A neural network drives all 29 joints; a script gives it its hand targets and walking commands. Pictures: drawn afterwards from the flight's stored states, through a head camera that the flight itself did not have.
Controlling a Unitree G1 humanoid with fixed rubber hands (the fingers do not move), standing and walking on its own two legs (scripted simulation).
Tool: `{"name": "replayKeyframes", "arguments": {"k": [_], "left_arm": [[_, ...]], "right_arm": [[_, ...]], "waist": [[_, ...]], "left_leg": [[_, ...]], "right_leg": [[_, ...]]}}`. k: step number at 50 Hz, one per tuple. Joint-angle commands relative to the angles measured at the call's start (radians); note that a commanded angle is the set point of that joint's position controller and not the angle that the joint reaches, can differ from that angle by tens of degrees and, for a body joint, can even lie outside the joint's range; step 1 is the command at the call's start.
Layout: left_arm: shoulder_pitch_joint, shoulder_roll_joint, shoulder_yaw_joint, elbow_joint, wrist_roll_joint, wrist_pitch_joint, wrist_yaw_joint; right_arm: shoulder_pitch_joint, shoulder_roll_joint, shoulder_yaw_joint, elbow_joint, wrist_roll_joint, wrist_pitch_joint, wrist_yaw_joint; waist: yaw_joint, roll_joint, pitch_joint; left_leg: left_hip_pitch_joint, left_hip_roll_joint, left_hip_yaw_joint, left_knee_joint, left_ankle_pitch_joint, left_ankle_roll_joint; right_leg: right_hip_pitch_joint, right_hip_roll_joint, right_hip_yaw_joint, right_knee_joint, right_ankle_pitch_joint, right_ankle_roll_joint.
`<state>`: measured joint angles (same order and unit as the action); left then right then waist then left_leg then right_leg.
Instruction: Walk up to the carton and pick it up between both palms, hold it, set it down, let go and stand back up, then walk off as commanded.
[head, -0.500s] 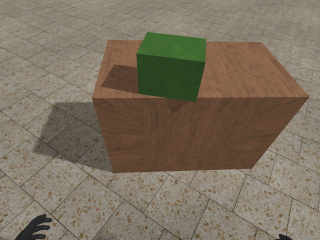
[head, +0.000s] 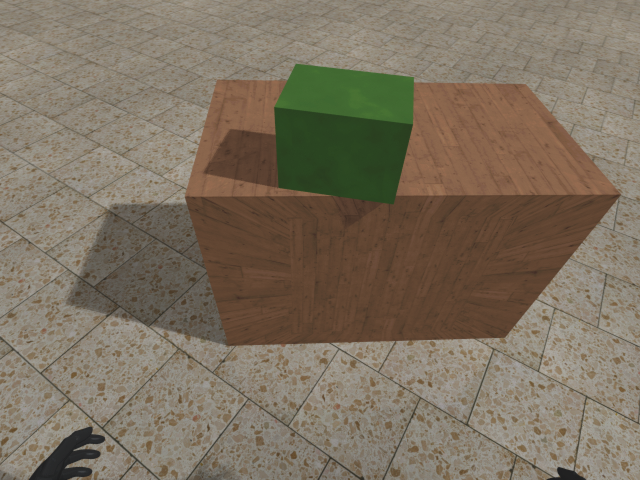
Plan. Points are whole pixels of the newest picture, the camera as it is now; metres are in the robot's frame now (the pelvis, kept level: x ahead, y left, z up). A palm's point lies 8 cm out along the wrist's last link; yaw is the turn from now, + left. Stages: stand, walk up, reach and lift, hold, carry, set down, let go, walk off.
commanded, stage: walk up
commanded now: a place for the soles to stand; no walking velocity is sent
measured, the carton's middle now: (344, 133) +0.78 -0.07 +0.01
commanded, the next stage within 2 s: none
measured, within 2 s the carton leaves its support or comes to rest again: neither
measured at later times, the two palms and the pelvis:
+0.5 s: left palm out of the picture +0.14 +0.31 -0.06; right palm out of the picture +0.09 -0.33 -0.07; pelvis +0.00 +0.00 +0.00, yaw +0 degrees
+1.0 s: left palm out of the picture +0.14 +0.32 -0.06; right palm out of the picture +0.09 -0.33 -0.07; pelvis +0.00 +0.00 +0.00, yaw +0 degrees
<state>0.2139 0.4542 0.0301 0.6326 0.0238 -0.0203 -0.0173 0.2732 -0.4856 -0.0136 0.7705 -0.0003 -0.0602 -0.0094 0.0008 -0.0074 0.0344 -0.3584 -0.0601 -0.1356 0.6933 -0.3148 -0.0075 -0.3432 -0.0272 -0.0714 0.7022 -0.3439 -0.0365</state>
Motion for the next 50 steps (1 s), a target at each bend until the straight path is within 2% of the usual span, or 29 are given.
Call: {"name": "replayKeyframes", "arguments": {"k": [1, 3, 4, 6, 8, 9, 10, 13, 14, 16, 17, 19, 21, 23, 26, 28, 29, 30, 31, 33, 34, 35, 37, 38, 39, 41, 43, 46, 50], "left_arm": [[-0.017, 0.197, 0.090, 0.045, -0.005, -0.022, 0.002], [-0.034, 0.207, 0.092, 0.028, -0.008, -0.020, 0.001], [-0.065, 0.209, 0.083, 0.027, -0.003, -0.013, 0.001], [-0.052, 0.188, 0.091, 0.016, -0.011, -0.010, 0.002], [-0.045, 0.171, 0.087, 0.019, -0.012, -0.005, 0.003], [-0.045, 0.176, 0.087, 0.019, -0.013, -0.006, 0.004], [-0.022, 0.174, 0.083, 0.026, -0.010, -0.009, 0.001], [-0.024, 0.207, 0.086, 0.028, 0.000, -0.027, 0.004], [-0.030, 0.221, 0.092, 0.035, -0.007, -0.024, 0.003], [-0.051, 0.206, 0.092, 0.029, -0.006, -0.017, 0.002], [-0.047, 0.199, 0.091, 0.025, -0.008, -0.012, 0.001], [-0.048, 0.179, 0.088, 0.015, -0.011, -0.010, 0.003], [-0.045, 0.169, 0.082, 0.024, -0.016, -0.009, 0.002], [-0.028, 0.175, 0.083, 0.027, -0.010, -0.015, 0.004], [-0.027, 0.208, 0.089, 0.032, -0.009, -0.021, 0.000], [-0.041, 0.213, 0.092, 0.032, -0.004, -0.018, 0.004], [-0.049, 0.219, 0.094, 0.033, -0.006, -0.013, 0.004], [-0.059, 0.192, 0.090, 0.016, -0.009, -0.008, 0.000], [-0.047, 0.177, 0.084, 0.018, -0.012, -0.005, 0.001], [-0.045, 0.165, 0.087, 0.022, -0.012, -0.005, 0.003], [-0.031, 0.176, 0.083, 0.020, -0.009, -0.010, 0.004], [-0.010, 0.176, 0.086, 0.029, -0.006, -0.021, 0.006], [-0.013, 0.224, 0.095, 0.034, -0.004, -0.029, 0.004], [-0.036, 0.212, 0.093, 0.027, -0.011, -0.024, 0.003], [-0.039, 0.209, 0.092, 0.025, -0.006, -0.021, 0.002], [-0.039, 0.197, 0.085, 0.021, -0.012, -0.015, 0.007], [-0.048, 0.173, 0.080, 0.002, -0.014, -0.008, 0.007], [-0.027, 0.169, 0.077, 0.025, -0.014, -0.003, 0.004], [-0.008, 0.208, 0.084, 0.044, -0.003, -0.027, 0.004]], "right_arm": [[-0.008, -0.132, -0.041, -0.045, -0.015, -0.008, -0.008], [0.032, -0.134, -0.040, -0.035, -0.011, -0.011, -0.002], [0.053, -0.149, -0.047, -0.032, -0.021, -0.013, -0.004], [0.022, -0.162, -0.047, -0.040, -0.023, -0.016, -0.002], [0.007, -0.187, -0.052, -0.040, -0.028, -0.015, -0.005], [-0.004, -0.193, -0.045, -0.052, -0.021, -0.013, -0.004], [-0.025, -0.183, -0.042, -0.055, -0.018, -0.011, -0.005], [-0.017, -0.142, -0.035, -0.038, -0.019, -0.007, -0.004], [0.002, -0.145, -0.036, -0.031, -0.023, -0.002, -0.002], [0.042, -0.150, -0.042, -0.028, -0.022, -0.008, 0.003], [0.043, -0.162, -0.048, -0.033, -0.019, -0.012, 0.003], [0.023, -0.172, -0.051, -0.044, -0.019, -0.012, -0.001], [-0.003, -0.184, -0.047, -0.043, -0.012, -0.012, -0.005], [-0.038, -0.163, -0.040, -0.058, -0.027, -0.011, -0.006], [0.005, -0.152, -0.037, -0.036, -0.021, -0.007, -0.001], [0.027, -0.135, -0.043, -0.026, -0.024, -0.004, 0.000], [0.044, -0.151, -0.045, -0.017, -0.020, -0.008, 0.001], [0.047, -0.159, -0.047, -0.015, -0.017, -0.010, 0.000], [0.018, -0.172, -0.051, -0.032, -0.022, -0.013, 0.001], [0.005, -0.183, -0.050, -0.045, -0.030, -0.013, -0.002], [-0.009, -0.182, -0.042, -0.053, -0.024, -0.012, -0.001], [-0.026, -0.164, -0.038, -0.055, -0.024, -0.012, -0.002], [0.002, -0.133, -0.037, -0.043, -0.022, -0.003, -0.002], [0.027, -0.141, -0.041, -0.025, -0.021, -0.003, -0.002], [0.031, -0.149, -0.048, -0.022, -0.020, -0.002, 0.000], [0.047, -0.159, -0.049, -0.019, -0.028, -0.008, 0.001], [0.025, -0.181, -0.048, -0.033, -0.029, -0.014, -0.002], [-0.026, -0.207, -0.052, -0.056, -0.023, -0.010, -0.001], [-0.007, -0.139, -0.030, -0.041, -0.019, -0.006, -0.001]], "waist": [[0.018, -0.014, -0.091], [-0.008, -0.033, -0.110], [-0.016, -0.024, -0.118], [0.001, 0.062, -0.115], [0.015, 0.112, -0.102], [0.025, 0.083, -0.072], [0.038, 0.093, -0.096], [0.025, -0.051, -0.069], [0.013, -0.021, -0.085], [-0.004, 0.017, -0.109], [0.005, 0.020, -0.120], [0.019, 0.086, -0.127], [0.029, 0.049, -0.103], [0.037, 0.073, -0.077], [0.011, -0.016, -0.100], [0.010, 0.004, -0.092], [0.004, -0.005, -0.089], [-0.003, 0.017, -0.065], [0.014, 0.087, -0.109], [0.033, 0.114, -0.080], [0.032, 0.103, -0.077], [0.044, 0.039, -0.088], [0.028, -0.029, -0.092], [0.007, -0.062, -0.102], [0.011, 0.003, -0.128], [0.001, -0.020, -0.117], [0.017, 0.070, -0.097], [0.037, 0.125, -0.093], [0.025, -0.027, -0.080]], "left_leg": [[-0.090, 0.033, -0.036, -0.032, 0.162, 0.065], [-0.005, 0.045, 0.002, -0.046, 0.150, 0.061], [0.018, 0.053, -0.024, -0.062, 0.183, 0.070], [0.002, 0.103, -0.119, -0.100, 0.267, 0.104], [-0.051, 0.147, -0.258, -0.180, 0.172, 0.140], [-0.116, 0.150, -0.279, -0.196, 0.172, 0.141], [-0.104, 0.138, -0.247, -0.186, 0.126, 0.127], [-0.138, 0.037, -0.044, -0.060, 0.100, 0.062], [-0.067, 0.027, 0.012, -0.014, 0.084, 0.056], [-0.008, 0.048, -0.013, -0.081, 0.132, 0.071], [-0.007, 0.066, -0.056, -0.086, 0.176, 0.081], [-0.011, 0.112, -0.166, -0.132, 0.243, 0.111], [-0.080, 0.138, -0.248, -0.174, 0.186, 0.136], [-0.125, 0.107, -0.190, -0.167, 0.111, 0.109], [-0.093, 0.039, -0.041, -0.074, 0.112, 0.062], [-0.049, 0.037, -0.009, -0.056, 0.103, 0.066], [-0.040, 0.051, -0.047, -0.082, 0.130, 0.072], [-0.031, 0.074, -0.094, -0.140, 0.132, 0.085], [-0.005, 0.105, -0.150, -0.155, 0.174, 0.101], [-0.079, 0.145, -0.296, -0.217, 0.125, 0.142], [-0.129, 0.142, -0.273, -0.199, 0.128, 0.134], [-0.142, 0.107, -0.202, -0.143, 0.156, 0.109], [-0.126, 0.030, -0.021, -0.022, 0.187, 0.049], [-0.069, 0.031, 0.014, 0.003, 0.132, 0.053], [-0.022, 0.033, 0.012, -0.013, 0.105, 0.051], [0.016, 0.036, 0.013, -0.054, 0.175, 0.068], [-0.017, 0.114, -0.174, -0.139, 0.220, 0.118], [-0.055, 0.173, -0.363, -0.230, 0.123, 0.169], [-0.148, 0.059, -0.104, -0.112, 0.131, 0.068]], "right_leg": [[0.191, -0.203, 0.236, -0.234, -0.007, -0.118], [0.147, -0.209, 0.198, -0.203, 0.046, -0.120], [0.140, -0.189, 0.160, -0.156, 0.082, -0.094], [0.118, -0.121, 0.069, -0.079, 0.061, -0.049], [0.130, -0.053, 0.079, -0.038, -0.078, -0.021], [0.146, -0.059, 0.089, -0.057, -0.111, -0.032], [0.185, -0.067, 0.099, -0.102, -0.096, -0.036], [0.204, -0.199, 0.239, -0.266, -0.067, -0.096], [0.177, -0.251, 0.251, -0.261, -0.029, -0.142], [0.153, -0.206, 0.182, -0.176, 0.023, -0.106], [0.156, -0.154, 0.112, -0.126, 0.048, -0.072], [0.144, -0.091, 0.076, -0.048, 0.006, -0.037], [0.161, -0.060, 0.082, -0.078, -0.064, -0.030], [0.181, -0.101, 0.130, -0.149, -0.088, -0.053], [0.182, -0.189, 0.193, -0.220, -0.068, -0.098], [0.167, -0.211, 0.195, -0.209, -0.070, -0.108], [0.142, -0.210, 0.181, -0.180, -0.031, -0.097], [0.103, -0.152, 0.112, -0.131, -0.032, -0.071], [0.119, -0.107, 0.069, -0.083, -0.063, -0.047], [0.132, -0.039, 0.068, -0.044, -0.137, -0.024], [0.167, -0.069, 0.108, -0.096, -0.142, -0.037], [0.224, -0.111, 0.147, -0.175, -0.084, -0.048], [0.229, -0.219, 0.221, -0.244, -0.007, -0.109], [0.199, -0.242, 0.214, -0.231, 0.067, -0.131], [0.192, -0.245, 0.202, -0.202, 0.101, -0.136], [0.131, -0.200, 0.139, -0.144, 0.118, -0.095], [0.093, -0.103, 0.054, -0.044, -0.012, -0.044], [0.094, -0.018, 0.097, -0.040, -0.172, -0.017], [0.242, -0.167, 0.207, -0.224, -0.042, -0.085]]}}
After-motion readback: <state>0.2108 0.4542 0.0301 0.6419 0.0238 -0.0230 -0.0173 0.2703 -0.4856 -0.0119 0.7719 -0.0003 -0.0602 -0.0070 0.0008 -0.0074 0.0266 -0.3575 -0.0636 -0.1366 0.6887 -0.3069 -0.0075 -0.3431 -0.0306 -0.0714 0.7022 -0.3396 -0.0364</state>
